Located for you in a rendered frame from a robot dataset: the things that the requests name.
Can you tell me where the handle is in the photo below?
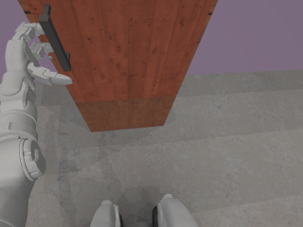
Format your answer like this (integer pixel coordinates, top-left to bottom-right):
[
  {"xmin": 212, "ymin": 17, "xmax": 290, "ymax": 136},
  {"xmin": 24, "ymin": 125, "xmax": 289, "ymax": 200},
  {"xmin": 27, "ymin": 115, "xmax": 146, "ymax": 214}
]
[{"xmin": 38, "ymin": 3, "xmax": 71, "ymax": 72}]

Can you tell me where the cupboard door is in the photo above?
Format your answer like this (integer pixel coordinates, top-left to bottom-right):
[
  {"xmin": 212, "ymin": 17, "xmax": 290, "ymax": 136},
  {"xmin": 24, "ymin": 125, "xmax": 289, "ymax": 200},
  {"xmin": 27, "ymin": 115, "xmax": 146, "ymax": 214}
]
[{"xmin": 24, "ymin": 0, "xmax": 214, "ymax": 102}]

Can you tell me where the robot left upper arm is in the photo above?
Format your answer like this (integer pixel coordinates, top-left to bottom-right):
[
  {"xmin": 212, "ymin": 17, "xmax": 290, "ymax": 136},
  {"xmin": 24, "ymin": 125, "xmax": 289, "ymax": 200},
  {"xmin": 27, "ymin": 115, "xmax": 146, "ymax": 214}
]
[{"xmin": 0, "ymin": 138, "xmax": 46, "ymax": 227}]

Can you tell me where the robot left hand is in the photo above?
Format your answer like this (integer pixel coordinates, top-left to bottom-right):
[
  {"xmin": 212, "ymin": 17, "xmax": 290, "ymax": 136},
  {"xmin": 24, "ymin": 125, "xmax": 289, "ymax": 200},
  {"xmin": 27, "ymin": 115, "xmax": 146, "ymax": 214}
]
[{"xmin": 5, "ymin": 22, "xmax": 73, "ymax": 86}]

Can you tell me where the left robot thigh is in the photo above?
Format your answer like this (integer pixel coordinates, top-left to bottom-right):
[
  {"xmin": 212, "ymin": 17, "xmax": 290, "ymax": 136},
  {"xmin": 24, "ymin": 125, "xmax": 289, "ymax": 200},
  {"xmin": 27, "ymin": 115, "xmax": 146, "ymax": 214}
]
[{"xmin": 90, "ymin": 203, "xmax": 121, "ymax": 227}]

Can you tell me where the left robot forearm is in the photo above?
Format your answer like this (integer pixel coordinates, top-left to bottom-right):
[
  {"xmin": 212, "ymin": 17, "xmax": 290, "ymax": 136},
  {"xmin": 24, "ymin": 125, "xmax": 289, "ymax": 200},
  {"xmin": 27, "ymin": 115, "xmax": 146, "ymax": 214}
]
[{"xmin": 0, "ymin": 71, "xmax": 38, "ymax": 144}]

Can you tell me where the right robot shin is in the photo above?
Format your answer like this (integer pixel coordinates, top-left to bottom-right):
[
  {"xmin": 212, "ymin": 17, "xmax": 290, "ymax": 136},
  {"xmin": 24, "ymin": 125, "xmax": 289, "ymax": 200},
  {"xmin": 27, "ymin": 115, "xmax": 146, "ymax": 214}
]
[{"xmin": 157, "ymin": 194, "xmax": 172, "ymax": 227}]

